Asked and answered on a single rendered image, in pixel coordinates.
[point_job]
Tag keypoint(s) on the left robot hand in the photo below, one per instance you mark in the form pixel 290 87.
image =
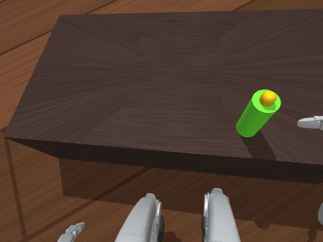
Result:
pixel 72 232

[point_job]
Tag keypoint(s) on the right robot hand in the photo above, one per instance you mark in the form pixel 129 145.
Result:
pixel 315 122

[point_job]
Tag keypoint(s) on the bottle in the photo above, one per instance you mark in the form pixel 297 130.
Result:
pixel 261 107

